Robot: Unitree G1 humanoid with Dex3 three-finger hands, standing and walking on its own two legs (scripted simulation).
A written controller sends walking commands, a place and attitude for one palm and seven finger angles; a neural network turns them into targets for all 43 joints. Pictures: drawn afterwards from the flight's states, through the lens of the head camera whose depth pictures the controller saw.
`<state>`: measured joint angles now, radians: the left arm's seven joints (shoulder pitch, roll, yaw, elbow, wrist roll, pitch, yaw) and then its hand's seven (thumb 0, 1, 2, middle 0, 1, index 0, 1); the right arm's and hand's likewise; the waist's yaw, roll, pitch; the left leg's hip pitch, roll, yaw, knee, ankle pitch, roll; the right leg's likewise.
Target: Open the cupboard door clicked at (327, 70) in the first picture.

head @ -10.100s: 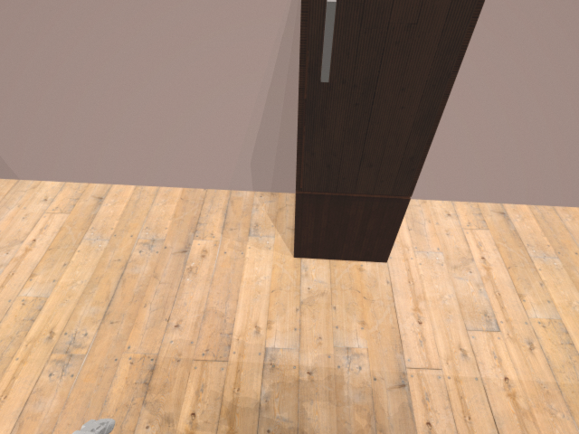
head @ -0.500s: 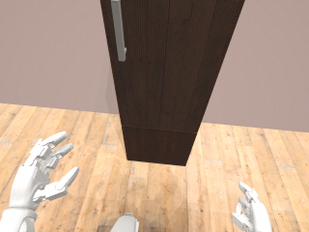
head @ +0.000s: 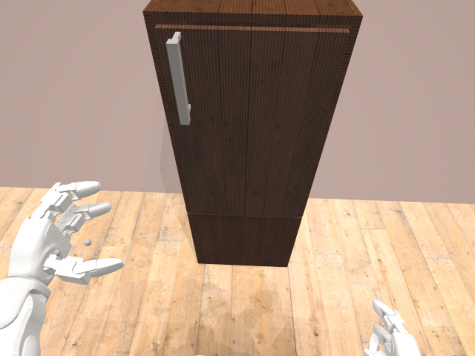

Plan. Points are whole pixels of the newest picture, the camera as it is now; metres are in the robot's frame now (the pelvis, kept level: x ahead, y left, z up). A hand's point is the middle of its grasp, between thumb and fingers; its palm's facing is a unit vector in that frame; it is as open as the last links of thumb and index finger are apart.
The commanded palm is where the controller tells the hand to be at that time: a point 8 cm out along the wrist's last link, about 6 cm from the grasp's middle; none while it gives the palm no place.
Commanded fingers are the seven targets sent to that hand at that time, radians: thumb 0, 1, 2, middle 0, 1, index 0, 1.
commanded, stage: raise the hand with hooked fingers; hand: left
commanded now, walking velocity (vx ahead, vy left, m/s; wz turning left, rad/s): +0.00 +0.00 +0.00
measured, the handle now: (181, 81) +0.57 +0.16 +0.18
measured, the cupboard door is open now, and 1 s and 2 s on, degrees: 0 0 0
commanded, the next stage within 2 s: move the hooked fingers beside the handle in 1.04 s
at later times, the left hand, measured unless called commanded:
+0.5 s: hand (42, 191) +0.27 +0.28 +0.19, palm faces +0.10 -0.99 -0.07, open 13.9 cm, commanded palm +0.24 +0.32 +0.20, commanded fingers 0.00 -0.50 0.30 -0.30 -1.20 -0.30 -1.20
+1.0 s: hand (54, 180) +0.28 +0.27 +0.20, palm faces +0.10 -0.99 -0.05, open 14.0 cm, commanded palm +0.25 +0.31 +0.20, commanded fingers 0.00 -0.50 0.30 -0.30 -1.20 -0.30 -1.20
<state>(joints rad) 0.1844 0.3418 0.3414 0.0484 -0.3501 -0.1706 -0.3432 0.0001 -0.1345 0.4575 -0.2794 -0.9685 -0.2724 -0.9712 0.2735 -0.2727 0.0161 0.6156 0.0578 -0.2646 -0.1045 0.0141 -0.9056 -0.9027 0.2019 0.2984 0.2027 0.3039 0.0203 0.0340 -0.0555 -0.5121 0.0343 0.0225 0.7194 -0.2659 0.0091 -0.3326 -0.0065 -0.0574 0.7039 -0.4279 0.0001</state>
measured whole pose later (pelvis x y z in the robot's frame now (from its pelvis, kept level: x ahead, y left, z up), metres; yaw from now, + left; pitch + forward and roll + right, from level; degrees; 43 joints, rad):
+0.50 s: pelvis -0.01 +0.00 +0.02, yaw +2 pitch -2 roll -2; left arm -0.14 0.47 0.43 0.17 -0.34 0.10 -0.41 -0.01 -0.49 0.30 -0.30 -1.20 -0.30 -1.20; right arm 0.23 -0.26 0.09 0.60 0.08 -0.21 -0.13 0.01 -0.90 -0.90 0.20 0.30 0.21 0.30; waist 0.05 0.05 -0.02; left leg -0.34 0.03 0.00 0.55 -0.18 0.01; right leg -0.15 0.00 -0.09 0.51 -0.33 0.00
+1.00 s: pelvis +0.00 -0.01 +0.02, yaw +1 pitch -2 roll -1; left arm -0.17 0.47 0.45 0.21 -0.33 0.13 -0.42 -0.01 -0.50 0.30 -0.31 -1.20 -0.30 -1.20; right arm 0.24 -0.27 0.07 0.60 0.09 -0.21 -0.12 0.01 -0.91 -0.90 0.20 0.30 0.20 0.30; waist 0.04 0.06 -0.02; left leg -0.32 0.04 0.00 0.52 -0.17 -0.01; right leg -0.13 0.01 -0.08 0.50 -0.33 -0.02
